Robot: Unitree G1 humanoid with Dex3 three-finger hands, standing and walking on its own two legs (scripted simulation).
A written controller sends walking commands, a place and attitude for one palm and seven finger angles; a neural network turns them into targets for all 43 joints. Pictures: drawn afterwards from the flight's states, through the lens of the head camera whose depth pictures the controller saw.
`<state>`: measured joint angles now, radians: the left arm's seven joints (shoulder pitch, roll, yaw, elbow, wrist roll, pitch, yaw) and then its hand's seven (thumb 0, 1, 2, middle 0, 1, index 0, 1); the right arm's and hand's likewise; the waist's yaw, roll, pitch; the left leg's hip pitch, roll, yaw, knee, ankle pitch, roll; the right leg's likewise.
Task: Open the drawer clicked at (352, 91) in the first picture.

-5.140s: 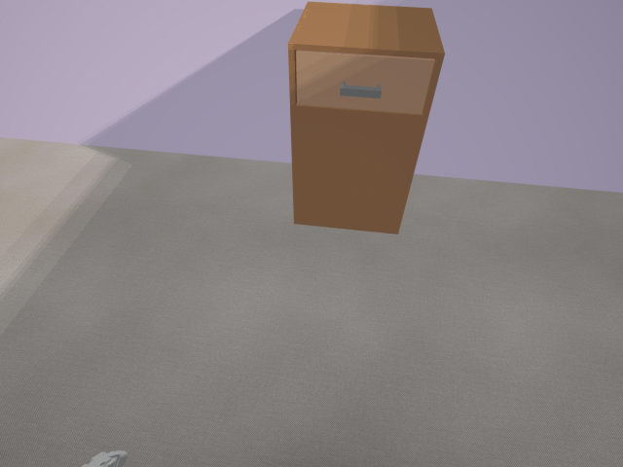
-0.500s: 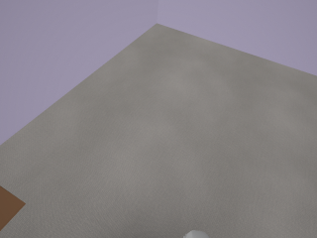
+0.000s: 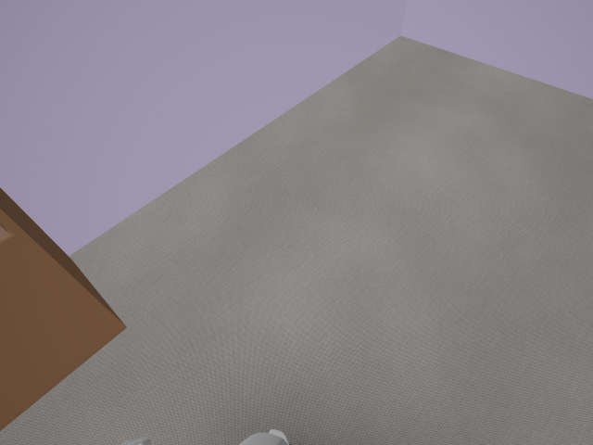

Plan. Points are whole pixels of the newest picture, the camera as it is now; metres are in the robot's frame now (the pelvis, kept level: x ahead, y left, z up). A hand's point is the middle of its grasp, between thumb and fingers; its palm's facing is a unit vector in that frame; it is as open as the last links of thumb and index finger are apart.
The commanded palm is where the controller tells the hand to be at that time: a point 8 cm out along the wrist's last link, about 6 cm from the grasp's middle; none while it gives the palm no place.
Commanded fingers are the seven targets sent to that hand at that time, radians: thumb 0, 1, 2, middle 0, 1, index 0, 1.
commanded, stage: turn to face it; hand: left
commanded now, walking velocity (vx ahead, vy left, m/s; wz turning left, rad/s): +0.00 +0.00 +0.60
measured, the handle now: out of the picture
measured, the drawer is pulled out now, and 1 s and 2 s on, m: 0.00 0.00 0.00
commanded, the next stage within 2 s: take the last steps up to it in 1.16 s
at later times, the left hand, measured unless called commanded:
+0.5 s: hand out of the picture -0.05 +0.24 -0.19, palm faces +0.39 -0.88 -0.27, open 7.3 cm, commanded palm none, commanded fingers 0.00 0.90 0.90 -0.20 -0.30 -0.20 -0.30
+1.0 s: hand out of the picture +0.08 +0.25 -0.14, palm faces +0.55 -0.78 -0.30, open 7.3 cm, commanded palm none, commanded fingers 0.00 0.90 0.90 -0.20 -0.30 -0.20 -0.30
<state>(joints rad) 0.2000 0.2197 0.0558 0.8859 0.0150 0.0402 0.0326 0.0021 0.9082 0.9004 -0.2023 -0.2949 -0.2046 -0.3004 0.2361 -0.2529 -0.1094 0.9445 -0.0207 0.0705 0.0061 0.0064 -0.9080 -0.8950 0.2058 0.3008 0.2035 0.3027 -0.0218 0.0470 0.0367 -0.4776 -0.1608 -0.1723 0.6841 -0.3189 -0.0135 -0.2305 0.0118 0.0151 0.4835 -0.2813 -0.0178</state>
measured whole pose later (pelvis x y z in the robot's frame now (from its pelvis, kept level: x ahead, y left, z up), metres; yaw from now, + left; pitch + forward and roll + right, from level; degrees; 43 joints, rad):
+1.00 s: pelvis +0.08 +0.01 -0.01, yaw +37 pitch +0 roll +1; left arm 0.12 0.20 0.02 0.83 0.01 0.00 0.02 0.00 0.91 0.90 -0.20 -0.29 -0.20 -0.30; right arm 0.24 -0.26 -0.08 0.94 -0.01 0.06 0.00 0.01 -0.91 -0.89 0.21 0.30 0.20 0.30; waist -0.05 0.06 0.08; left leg -0.35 -0.06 -0.12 0.87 -0.51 -0.03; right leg -0.29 -0.05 -0.08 0.61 -0.31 -0.01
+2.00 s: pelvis +0.14 +0.15 -0.01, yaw +50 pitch -2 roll +0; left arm 0.12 0.15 0.03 1.00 0.02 -0.01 -0.01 0.01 0.91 0.90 -0.20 -0.29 -0.20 -0.30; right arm 0.56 -0.11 -0.01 1.19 -0.02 -0.05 -0.04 0.00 -0.91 -0.89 0.21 0.30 0.20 0.30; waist -0.07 0.02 0.06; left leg 0.14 -0.04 0.06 0.34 -0.43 0.05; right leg -0.46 -0.05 -0.12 0.69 -0.25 -0.02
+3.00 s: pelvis +0.23 +0.18 +0.01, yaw +49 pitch -1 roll +1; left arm 0.33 0.12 0.01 1.08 0.02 0.00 0.02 0.00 0.91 0.90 -0.20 -0.29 -0.20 -0.30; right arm 0.29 -0.21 -0.04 1.10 -0.02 0.03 -0.01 0.00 -0.92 -0.90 0.20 0.30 0.20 0.30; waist 0.01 0.04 -0.01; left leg -0.27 0.04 0.02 0.56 -0.24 -0.01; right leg -0.13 0.00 -0.06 0.45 -0.30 -0.04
